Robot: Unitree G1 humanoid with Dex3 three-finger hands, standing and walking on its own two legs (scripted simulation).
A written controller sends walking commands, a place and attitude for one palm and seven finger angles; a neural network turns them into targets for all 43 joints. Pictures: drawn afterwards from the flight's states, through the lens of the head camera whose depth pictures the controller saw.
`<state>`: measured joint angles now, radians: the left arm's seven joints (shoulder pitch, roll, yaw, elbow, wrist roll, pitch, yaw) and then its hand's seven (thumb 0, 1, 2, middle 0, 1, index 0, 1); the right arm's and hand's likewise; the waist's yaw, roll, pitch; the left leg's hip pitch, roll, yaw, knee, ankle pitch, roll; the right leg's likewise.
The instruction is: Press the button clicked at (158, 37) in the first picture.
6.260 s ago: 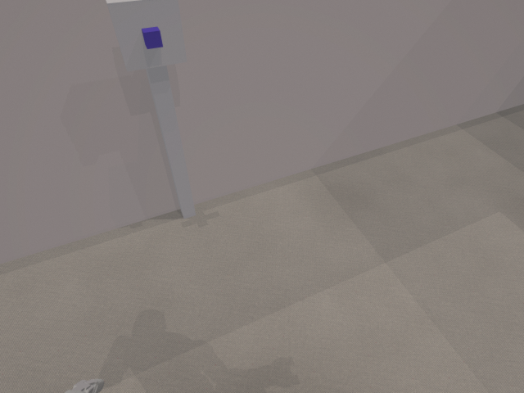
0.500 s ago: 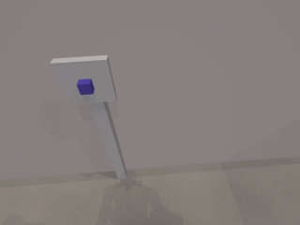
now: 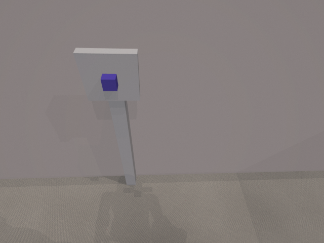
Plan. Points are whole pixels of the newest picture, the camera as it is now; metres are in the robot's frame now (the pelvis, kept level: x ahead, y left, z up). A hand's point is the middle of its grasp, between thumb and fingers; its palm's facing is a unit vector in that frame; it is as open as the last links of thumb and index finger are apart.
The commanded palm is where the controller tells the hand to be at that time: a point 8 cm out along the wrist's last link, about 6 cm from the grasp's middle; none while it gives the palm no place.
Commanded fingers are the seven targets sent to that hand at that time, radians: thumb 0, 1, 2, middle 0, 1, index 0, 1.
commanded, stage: come to a stop and stand still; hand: left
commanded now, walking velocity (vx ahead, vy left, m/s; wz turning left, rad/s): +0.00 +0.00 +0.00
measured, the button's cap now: (109, 81) +0.54 +0.21 +0.09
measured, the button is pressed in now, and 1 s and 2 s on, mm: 0 0 0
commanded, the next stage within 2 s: look again from close up in 0.30 s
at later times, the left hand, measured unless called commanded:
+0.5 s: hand out of the picture -0.03 +0.16 -0.18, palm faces +0.00 -0.98 -0.18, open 7.3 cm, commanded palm none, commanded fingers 0.00 0.90 0.90 -0.20 -0.30 -0.20 -0.30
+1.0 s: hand out of the picture -0.01 +0.14 -0.18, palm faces +0.01 -0.98 -0.18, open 7.3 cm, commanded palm none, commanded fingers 0.00 0.90 0.90 -0.20 -0.30 -0.20 -0.30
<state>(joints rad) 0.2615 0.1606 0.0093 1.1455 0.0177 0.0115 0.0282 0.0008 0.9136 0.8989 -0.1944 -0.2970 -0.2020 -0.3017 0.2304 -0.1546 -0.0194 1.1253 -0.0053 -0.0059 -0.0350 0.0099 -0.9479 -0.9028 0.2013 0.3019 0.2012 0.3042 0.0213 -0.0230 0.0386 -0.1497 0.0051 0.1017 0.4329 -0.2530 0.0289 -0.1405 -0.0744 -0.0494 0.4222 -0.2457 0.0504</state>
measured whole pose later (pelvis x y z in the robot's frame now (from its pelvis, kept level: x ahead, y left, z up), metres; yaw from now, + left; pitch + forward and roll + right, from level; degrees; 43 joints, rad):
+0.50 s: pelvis -0.02 +0.00 +0.00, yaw +0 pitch -1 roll +0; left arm 0.29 0.14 -0.02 1.13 0.02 -0.02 0.04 0.00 0.91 0.90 -0.20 -0.30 -0.20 -0.30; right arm 0.31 -0.14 0.00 1.10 -0.01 -0.01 -0.01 0.00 -0.91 -0.90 0.20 0.30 0.20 0.30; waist -0.01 0.01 0.05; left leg -0.23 0.02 0.09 0.50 -0.25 0.03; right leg -0.21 -0.07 -0.06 0.47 -0.24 0.04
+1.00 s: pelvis -0.01 -0.03 +0.00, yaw +0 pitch -1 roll +0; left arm 0.29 0.15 -0.02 1.10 0.02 -0.02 0.02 0.00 0.92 0.90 -0.20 -0.30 -0.20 -0.30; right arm 0.29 -0.15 0.01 1.09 -0.01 -0.01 -0.01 0.00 -0.92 -0.90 0.20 0.30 0.20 0.30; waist 0.00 0.00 0.03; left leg -0.21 0.04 0.09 0.48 -0.25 -0.01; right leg -0.21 -0.04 -0.06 0.50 -0.27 0.00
